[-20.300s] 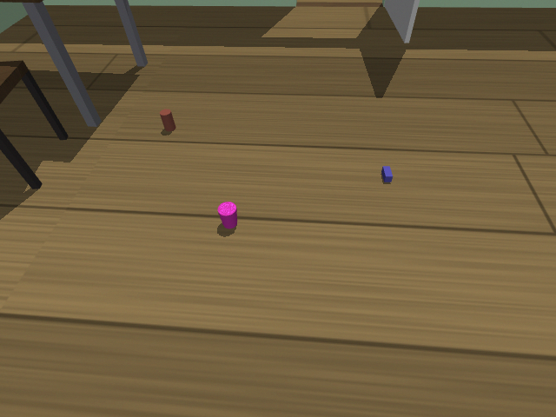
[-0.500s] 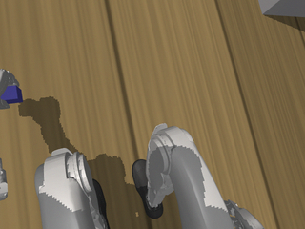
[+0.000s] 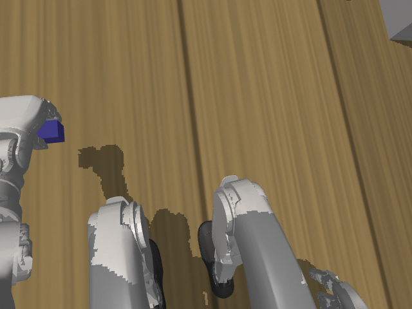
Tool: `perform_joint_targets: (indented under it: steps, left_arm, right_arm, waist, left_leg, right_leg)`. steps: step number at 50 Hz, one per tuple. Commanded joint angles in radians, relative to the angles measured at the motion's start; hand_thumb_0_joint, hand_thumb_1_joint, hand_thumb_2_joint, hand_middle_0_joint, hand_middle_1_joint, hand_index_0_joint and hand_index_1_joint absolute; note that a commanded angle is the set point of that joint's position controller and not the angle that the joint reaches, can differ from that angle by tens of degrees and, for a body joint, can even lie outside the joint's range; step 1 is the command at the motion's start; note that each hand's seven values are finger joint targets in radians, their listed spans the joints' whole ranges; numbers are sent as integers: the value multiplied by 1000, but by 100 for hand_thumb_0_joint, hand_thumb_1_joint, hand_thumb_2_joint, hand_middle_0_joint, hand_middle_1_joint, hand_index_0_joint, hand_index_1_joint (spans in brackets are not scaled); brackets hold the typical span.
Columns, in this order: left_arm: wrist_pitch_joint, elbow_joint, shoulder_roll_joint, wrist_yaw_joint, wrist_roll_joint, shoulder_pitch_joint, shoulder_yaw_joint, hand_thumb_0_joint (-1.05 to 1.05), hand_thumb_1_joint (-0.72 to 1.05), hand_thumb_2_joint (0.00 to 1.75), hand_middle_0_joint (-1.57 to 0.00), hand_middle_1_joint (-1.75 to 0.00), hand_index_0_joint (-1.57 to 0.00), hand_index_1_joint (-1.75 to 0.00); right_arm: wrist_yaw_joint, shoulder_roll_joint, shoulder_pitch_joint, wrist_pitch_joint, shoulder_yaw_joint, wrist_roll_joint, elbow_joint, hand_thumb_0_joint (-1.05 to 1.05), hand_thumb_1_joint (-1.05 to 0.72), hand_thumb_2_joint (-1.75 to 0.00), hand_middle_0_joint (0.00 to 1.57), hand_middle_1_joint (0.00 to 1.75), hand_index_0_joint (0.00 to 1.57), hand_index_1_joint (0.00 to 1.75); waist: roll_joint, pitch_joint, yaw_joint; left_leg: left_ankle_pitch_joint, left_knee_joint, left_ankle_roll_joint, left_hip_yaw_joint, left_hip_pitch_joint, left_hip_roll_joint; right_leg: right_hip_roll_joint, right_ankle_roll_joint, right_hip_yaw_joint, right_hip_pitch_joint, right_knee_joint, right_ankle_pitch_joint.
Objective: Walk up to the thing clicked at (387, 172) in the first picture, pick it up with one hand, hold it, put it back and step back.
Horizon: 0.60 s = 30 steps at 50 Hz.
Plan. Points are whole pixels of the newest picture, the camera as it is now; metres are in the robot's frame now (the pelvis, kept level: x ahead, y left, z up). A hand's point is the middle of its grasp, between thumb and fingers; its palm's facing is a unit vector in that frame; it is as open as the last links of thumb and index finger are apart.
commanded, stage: lift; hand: left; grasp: from above
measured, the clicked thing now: (40, 133) +0.47 +0.29 -0.19
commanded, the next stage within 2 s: hold in 1.42 s
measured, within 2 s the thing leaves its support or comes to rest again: neither
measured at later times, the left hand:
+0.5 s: hand out of the picture +0.38 +0.30 +0.02, palm faces -0.41 -0.08 -0.91, open 6.6 cm
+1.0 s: hand out of the picture +0.35 +0.28 +0.21, palm faces -0.46 -0.08 -0.89, open 6.8 cm
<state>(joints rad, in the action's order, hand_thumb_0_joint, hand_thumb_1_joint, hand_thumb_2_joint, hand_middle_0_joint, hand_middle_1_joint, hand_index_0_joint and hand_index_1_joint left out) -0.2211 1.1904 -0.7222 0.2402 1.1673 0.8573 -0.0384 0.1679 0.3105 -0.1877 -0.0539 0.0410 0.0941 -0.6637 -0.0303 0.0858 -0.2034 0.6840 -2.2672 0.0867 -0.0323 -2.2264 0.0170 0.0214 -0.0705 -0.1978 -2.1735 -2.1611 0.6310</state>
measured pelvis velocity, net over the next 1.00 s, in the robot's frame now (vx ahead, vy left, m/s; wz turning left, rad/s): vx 0.04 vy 0.01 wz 0.10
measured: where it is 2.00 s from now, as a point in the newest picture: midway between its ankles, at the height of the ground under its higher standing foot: (186, 283)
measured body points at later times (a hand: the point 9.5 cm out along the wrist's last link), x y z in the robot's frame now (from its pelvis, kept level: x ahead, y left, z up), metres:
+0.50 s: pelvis +0.00 +0.00 +0.12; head +0.16 +0.04 +0.54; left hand +0.40 +0.30 +0.08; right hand +0.13 -0.26 +0.00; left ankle +0.08 +0.10 -0.34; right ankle +0.10 -0.09 -0.34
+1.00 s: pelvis +0.04 +0.01 +0.29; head +0.11 +0.03 +0.74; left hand +0.36 +0.29 +0.26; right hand +0.15 -0.25 +0.18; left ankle +0.08 +0.10 -0.34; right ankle +0.10 -0.09 -0.34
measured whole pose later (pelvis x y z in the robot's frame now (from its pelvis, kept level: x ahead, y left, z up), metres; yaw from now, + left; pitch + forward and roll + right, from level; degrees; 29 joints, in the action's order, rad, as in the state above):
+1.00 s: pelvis +0.04 +0.01 +0.29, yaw +6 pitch +18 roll -3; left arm -0.12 0.83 -0.48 0.12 1.02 0.35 0.16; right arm -0.05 0.26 -0.26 -0.01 -0.02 -0.05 -0.71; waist -0.05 0.16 -0.07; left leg 0.50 -1.23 0.06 0.01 -1.04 -0.01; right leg 0.07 -0.03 -0.05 -1.02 -1.16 0.45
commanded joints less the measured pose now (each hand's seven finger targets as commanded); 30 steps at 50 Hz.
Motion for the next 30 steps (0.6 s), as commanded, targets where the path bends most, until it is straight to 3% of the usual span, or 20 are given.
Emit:
perform_joint_targets:
  steps: [1,3,6,7,8,10,16,20,23,25,27,30]
  left_arm:
    - [-1,-225,-257,1,-31,244,-53,0,90,26,-130,-10,-129,-11]
    - [0,-266,-195,-20,-56,216,-14,0,89,26,-129,-10,-128,-11]
    - [10,-310,-160,-45,-74,167,10,0,86,26,-126,-10,-125,-12]
    - [9,-352,-221,-41,-72,178,-32,0,84,28,-126,-10,-124,-12]
    - [12,-357,-179,-46,-79,172,-4,0,83,28,-124,-12,-123,-13]
    - [12,-403,-164,-49,-90,165,7,0,83,29,-125,-13,-123,-14]
    - [25,-481,-165,-49,-115,106,-5,0,79,27,-122,-11,-120,-13]
    - [52,-510,-152,-49,-135,45,-5,0,79,32,-124,-11,-121,-14]
    - [82,-502,-122,-62,-152,-36,9,0,79,38,-124,-16,-121,-19]
    - [93,-556,-96,-76,-165,-44,32,0,79,42,-125,-18,-121,-22]
    - [105,-562,-85,-89,-177,-114,33,0,80,45,-126,-19,-122,-23]
    - [109,-577,-71,-102,-179,-131,45,0,79,40,-125,-16,-122,-20]
  right_arm:
    - [-26,233,-205,11,-108,-23,31,0,-93,-91,20,30,20,30]
    - [-34,219,-195,16,-113,-33,45,0,-93,-91,20,30,20,30]
    - [-48,209,-199,27,-123,-50,38,0,-93,-91,20,30,20,30]
    - [-55,220,-186,32,-126,-55,52,0,-93,-91,20,30,20,30]
    - [-61,207,-189,35,-127,-61,47,0,-93,-91,20,30,20,30]
    - [-74,198,-181,39,-125,-69,54,0,-92,-91,20,30,20,30]
    - [-115,186,-163,42,-129,-92,68,0,-92,-91,20,30,20,30]
    - [-145,165,-144,49,-126,-108,83,0,-92,-91,20,30,20,30]
    - [-165,150,-137,54,-120,-121,79,0,-92,-91,20,30,20,30]
    - [-175,139,-132,56,-120,-127,84,0,-92,-91,20,30,20,30]
    - [-185,134,-123,59,-120,-133,82,0,-92,-91,20,30,20,30]
    - [-202,126,-110,57,-112,-140,75,0,-92,-91,20,30,20,30]
  waist:
    - [-241,734,27]
    - [-246,736,35]
    - [-238,731,47]
    - [-220,746,61]
    - [-227,750,56]
    - [-207,748,57]
    - [-184,742,85]
    - [-135,722,90]
    - [-100,678,92]
    - [-122,697,95]
    - [-112,659,106]
    - [-115,578,99]
  left_leg:
    - [-192,312,-37,-58,561,-18]
    - [-162,354,-36,-61,574,-16]
    - [-135,417,-39,-87,618,-12]
    - [-128,432,-38,-98,634,-12]
    - [-116,449,-38,-96,635,-16]
    - [-96,480,-36,-99,657,-17]
    - [-73,591,-37,-102,765,-24]
    - [-41,660,-30,-64,811,-28]
    - [-83,719,-30,-47,869,-29]
    - [-138,762,-33,-38,939,-29]
    - [-159,817,-35,-42,991,-26]
    - [-120,919,-43,-59,1064,-21]
  right_leg:
    - [34,18,82,396,250,-200]
    - [34,22,88,410,268,-192]
    - [32,25,89,413,290,-183]
    - [33,25,90,424,292,-179]
    - [30,26,94,444,307,-177]
    - [32,29,98,474,334,-166]
    - [27,35,115,585,433,-151]
    - [34,39,140,707,550,-108]
    - [35,41,149,795,633,-127]
    - [38,41,154,865,675,-169]
    - [38,42,151,901,720,-178]
    - [42,42,151,948,792,-156]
